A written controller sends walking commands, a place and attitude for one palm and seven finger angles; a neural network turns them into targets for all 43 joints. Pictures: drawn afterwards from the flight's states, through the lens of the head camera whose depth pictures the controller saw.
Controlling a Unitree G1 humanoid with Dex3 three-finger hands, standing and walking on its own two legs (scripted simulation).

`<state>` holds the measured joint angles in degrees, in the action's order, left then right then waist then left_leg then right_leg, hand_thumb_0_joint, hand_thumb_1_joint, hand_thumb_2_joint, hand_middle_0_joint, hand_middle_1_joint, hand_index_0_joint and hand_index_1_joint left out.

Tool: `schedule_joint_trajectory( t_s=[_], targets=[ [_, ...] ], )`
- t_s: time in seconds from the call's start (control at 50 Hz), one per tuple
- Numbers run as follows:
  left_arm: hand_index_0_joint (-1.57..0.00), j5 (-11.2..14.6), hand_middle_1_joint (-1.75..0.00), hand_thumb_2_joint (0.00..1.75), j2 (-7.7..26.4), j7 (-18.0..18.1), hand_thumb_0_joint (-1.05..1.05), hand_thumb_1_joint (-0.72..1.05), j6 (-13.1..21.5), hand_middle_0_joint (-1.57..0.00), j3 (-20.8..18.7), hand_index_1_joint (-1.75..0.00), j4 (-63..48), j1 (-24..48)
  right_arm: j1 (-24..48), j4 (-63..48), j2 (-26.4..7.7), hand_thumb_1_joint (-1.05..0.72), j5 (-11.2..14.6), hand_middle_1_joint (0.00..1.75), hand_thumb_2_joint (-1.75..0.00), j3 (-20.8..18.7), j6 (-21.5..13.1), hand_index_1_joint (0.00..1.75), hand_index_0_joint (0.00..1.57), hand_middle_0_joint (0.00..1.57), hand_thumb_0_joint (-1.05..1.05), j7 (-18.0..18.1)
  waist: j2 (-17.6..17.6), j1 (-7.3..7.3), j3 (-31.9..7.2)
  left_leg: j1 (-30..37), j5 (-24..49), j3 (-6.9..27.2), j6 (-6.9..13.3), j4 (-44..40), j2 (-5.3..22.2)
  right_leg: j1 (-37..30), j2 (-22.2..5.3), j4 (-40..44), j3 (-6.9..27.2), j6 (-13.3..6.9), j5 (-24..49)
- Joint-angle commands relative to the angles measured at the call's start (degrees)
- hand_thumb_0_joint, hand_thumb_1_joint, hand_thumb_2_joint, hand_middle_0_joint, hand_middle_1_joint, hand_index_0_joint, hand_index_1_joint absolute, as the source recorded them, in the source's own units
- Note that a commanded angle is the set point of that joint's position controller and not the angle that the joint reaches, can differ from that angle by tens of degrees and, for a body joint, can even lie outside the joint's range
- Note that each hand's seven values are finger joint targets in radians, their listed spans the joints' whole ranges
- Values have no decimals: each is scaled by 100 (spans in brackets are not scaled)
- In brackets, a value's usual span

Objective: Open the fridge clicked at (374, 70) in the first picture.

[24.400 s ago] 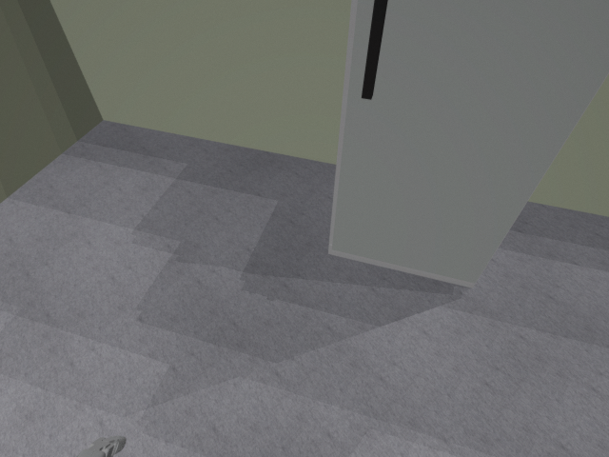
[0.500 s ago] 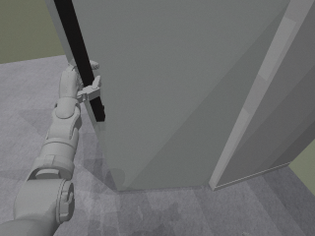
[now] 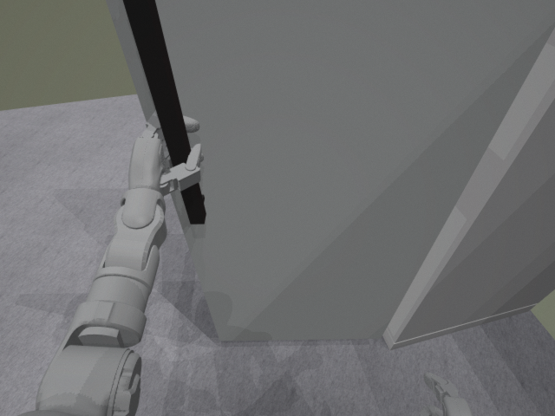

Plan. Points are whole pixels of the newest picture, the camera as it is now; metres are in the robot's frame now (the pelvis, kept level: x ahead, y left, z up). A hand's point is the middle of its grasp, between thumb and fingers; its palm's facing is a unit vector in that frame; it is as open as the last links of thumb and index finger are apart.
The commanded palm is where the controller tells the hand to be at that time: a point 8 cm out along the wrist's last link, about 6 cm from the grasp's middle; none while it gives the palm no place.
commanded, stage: stop walking and hold the door back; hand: left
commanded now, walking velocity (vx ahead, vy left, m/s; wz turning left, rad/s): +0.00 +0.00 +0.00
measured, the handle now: (172, 104) +0.46 +0.18 +0.24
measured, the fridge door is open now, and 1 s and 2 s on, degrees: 76 74 74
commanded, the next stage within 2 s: loosen the grip on the handle in 0.04 s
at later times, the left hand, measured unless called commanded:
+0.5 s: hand (191, 170) +0.42 +0.16 +0.15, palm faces +0.17 -0.97 -0.14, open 11.9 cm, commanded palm +0.38 +0.21 +0.16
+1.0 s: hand (159, 175) +0.42 +0.21 +0.13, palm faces +0.21 -0.97 -0.12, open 14.6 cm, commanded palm +0.39 +0.26 +0.14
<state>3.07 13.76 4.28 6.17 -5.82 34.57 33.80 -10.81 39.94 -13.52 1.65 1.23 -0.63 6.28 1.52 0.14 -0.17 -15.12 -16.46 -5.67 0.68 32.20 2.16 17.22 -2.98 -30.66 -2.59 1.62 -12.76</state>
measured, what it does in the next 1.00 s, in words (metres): stands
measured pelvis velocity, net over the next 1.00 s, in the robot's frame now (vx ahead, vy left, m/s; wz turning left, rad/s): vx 0.02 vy -0.02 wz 0.01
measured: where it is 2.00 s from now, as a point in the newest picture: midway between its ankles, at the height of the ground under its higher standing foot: outside the picture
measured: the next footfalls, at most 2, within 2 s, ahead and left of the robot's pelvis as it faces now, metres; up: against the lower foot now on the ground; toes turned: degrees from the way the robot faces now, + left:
none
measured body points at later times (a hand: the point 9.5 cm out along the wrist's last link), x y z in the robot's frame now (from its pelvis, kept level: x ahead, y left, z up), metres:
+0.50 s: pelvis -0.01 -0.03 +0.00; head +0.01 -0.03 +0.45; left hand +0.40 +0.21 +0.16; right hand +0.09 -0.29 -0.11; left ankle +0.01 +0.11 -0.73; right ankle +0.04 -0.14 -0.73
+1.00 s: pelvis +0.02 -0.02 +0.00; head +0.05 -0.02 +0.45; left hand +0.41 +0.26 +0.14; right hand +0.17 -0.27 -0.10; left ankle +0.01 +0.11 -0.73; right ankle +0.04 -0.14 -0.73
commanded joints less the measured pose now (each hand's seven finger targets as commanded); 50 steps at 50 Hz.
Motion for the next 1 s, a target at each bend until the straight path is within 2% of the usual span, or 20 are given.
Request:
schedule_joint_trajectory(
  t_s=[0.0, 0.1, 0.12, 0.14, 0.16, 0.18, 0.2, 0.22, 0.24, 0.3, 0.32, 0.36, 0.5, 0.52, 0.58, 0.78, 0.8, 0.84, 0.92, 0.98],
  targets=[
    [-45, -121, -140, 90, 1027, 44, 0, 90, 302, -45, -213, -140, -1261, 1762, 337, -733, -784, -90, 5, 30, -90, -279, -190, 30, 20, 20, 0, 68, -191, 40, -1588, 417, 1650, 472, 18, -450, 598, -758, -400, 309, 259, -117, 1297],
    [-45, -87, -140, 90, 890, 49, 0, 90, 244, -45, -62, -140, -1183, 1943, 360, -696, -759, -90, 20, 30, -90, -259, -144, 30, 20, 20, 0, 92, -293, 15, -1473, 457, 1329, 443, 6, -476, 553, -569, -433, 482, 296, -119, 877],
    [-45, -792, -140, 90, 4300, 38, 0, 90, 456, -45, -2398, -140, -1899, 5642, -159, -856, -813, -90, -153, 30, -90, -683, -412, 30, 20, 20, 0, -113, -1654, 156, -441, -41, 1103, 322, 168, -483, 445, -468, -129, 945, 630, -274, 1397],
    [-45, -656, -140, 84, 1556, -353, 0, 78, -79, -45, -677, -140, 602, 4163, 64, -791, -774, -90, -23, 30, -90, -375, -817, 30, 20, 20, 0, -228, -1589, -592, -1988, 453, 2357, 522, 135, -1080, -90, -785, 306, -93, -58, -467, 2360],
    [-45, -118, -140, 78, 1375, -352, 0, 66, -57, -45, -1074, -140, 26, 3340, -244, -548, -887, -90, 194, 30, -90, -490, -778, 30, 20, 20, 0, -207, -1099, -325, -1784, 627, 2666, 515, -59, -594, 17, -362, 196, -5, -207, -368, 1906],
    [-45, -59, -140, 73, 809, -509, 0, 54, -94, -45, -661, -140, 16, 2481, -319, -622, -896, -90, 158, 30, -90, -486, -772, 30, 20, 20, 0, -248, -24, -111, -2042, 989, 2923, 508, -284, -506, 47, -288, 112, -32, -180, -373, 1556],
    [-45, 177, -140, 67, 1226, -554, 0, 42, 71, -45, -1112, -140, -288, 2839, -331, -591, -943, -90, 136, 30, -90, -405, -740, 30, 20, 20, 0, -268, 946, 2, -2290, 1433, 2536, 413, -314, -525, -23, -151, 133, 195, -55, -345, 1220],
    [-45, 187, -140, 61, 1748, -518, 0, 30, 195, -45, -1449, -140, -437, 2851, -182, -643, -917, -90, 44, 30, -90, -402, -807, 30, 20, 20, 0, -272, 1077, 96, -2192, 1224, 1748, 411, -286, -543, -92, -270, 157, 293, -4, -404, 935],
    [-45, 91, -140, 55, 1465, -482, 0, 17, 362, -45, -1087, -140, -597, 3014, -106, -728, -828, -90, 23, 30, -90, -333, -871, 30, 20, 20, 0, -309, 1036, -5, -2051, 978, 1221, 342, -197, -581, -152, -254, 177, 345, 30, -411, 736],
    [-45, -220, -140, 37, 1183, -343, 0, -19, 904, -45, -546, -140, -706, 2887, -161, -852, -839, -90, 36, 30, -90, -347, -1003, 30, 20, 20, 0, -407, -237, -206, -1518, 197, 180, 354, 4, -682, -81, -53, 233, 436, 52, -326, -58],
    [-45, -208, -140, 32, 1412, -296, 0, -31, 1023, -45, -702, -140, -670, 2840, -143, -872, -883, -90, 51, 30, -90, -365, -1033, 30, 20, 20, 0, -409, -523, -183, -1441, 14, -159, 360, 42, -699, -86, -16, 221, 477, 112, -308, -388],
    [-42, -182, -137, 20, 1495, -296, 0, -55, 1206, -42, -679, -137, -711, 2808, -68, -925, -911, -90, 72, 30, -90, -349, -1076, 30, 20, 20, 0, -396, -643, -148, -1468, -136, -460, 283, 88, -718, -136, -92, 189, 548, 248, -286, -775],
    [-33, 94, -125, 20, 1934, -535, 0, -55, 1111, -33, -944, -125, -790, 2877, -143, -780, -941, -90, 152, 30, -90, -320, -1103, 30, 20, 20, 0, -273, -175, -129, -1485, -113, -139, 171, 130, -634, -223, -402, 131, 748, 506, -257, -642],
    [-32, 98, -123, 20, 2078, -530, 0, -55, 1048, -32, -1145, -123, -261, 2566, -275, -684, -969, -90, 132, 30, -90, -328, -1083, 30, 20, 20, 0, -252, -440, -139, -1267, -313, -56, 161, 121, -577, -225, -361, 129, 737, 485, -237, -525],
    [-28, 199, -118, 20, 2375, -564, 0, -55, 1097, -28, -1505, -118, -676, 2355, -259, -721, -982, -90, 95, 30, -90, -353, -1021, 30, 20, 20, 0, -263, -366, 16, -1711, -275, 456, 144, 131, -512, -261, -785, 116, 556, 490, -223, 238],
    [-25, 284, -115, 20, 1703, -677, 0, -55, 995, -25, -1178, -115, -1982, 1468, -355, -931, -899, -90, 66, 30, -90, -437, -917, 30, 20, 20, 0, -378, -169, 67, -2322, 278, 1964, 136, 124, -289, -259, -1032, 231, 66, 172, -233, 2271],
    [-25, 207, -115, 20, 1940, -660, 0, -55, 905, -25, -1332, -115, -942, 1616, -515, -713, -965, -90, 75, 30, -90, -410, -848, 30, 20, 20, 0, -333, -514, -202, -1628, -36, 1598, 148, 113, -238, -234, -549, 238, 134, 156, -175, 2003],
    [-25, 216, -115, 20, 2018, -729, 0, -55, 933, -25, -1391, -115, -986, 1756, -533, -753, -973, -90, 78, 30, -90, -411, -774, 30, 20, 20, 0, -340, -675, -183, -1584, -216, 1280, 173, 113, -249, -245, -516, 220, 154, 186, -145, 1695],
    [-25, 206, -115, 20, 2195, -928, 0, -55, 1102, -25, -1422, -115, -1391, 2168, -439, -819, -900, -90, 94, 30, -90, -384, -734, 30, 20, 20, 0, -282, 139, -116, -2155, 140, 1540, 193, 101, -167, -271, -626, 230, 34, 208, -243, 1776],
    [-25, 314, -115, 20, 2194, -1111, 0, -55, 1209, -25, -1477, -115, -1367, 1954, -487, -829, -907, -90, 72, 30, -90, -383, -728, 30, 20, 20, 0, -270, 172, -98, -2184, 256, 1888, 275, 94, -75, -225, -548, 284, -48, 140, -273, 1944]
  ],
)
